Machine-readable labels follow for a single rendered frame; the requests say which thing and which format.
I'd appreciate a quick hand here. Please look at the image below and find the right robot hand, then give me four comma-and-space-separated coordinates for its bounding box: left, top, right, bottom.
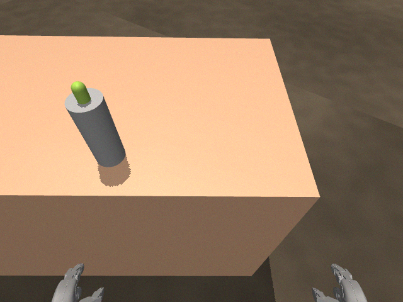
312, 264, 368, 302

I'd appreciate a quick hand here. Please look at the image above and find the left robot hand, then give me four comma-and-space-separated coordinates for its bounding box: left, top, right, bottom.
52, 263, 104, 302

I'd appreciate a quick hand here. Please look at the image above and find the bottle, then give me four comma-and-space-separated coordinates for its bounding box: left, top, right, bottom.
64, 81, 125, 167

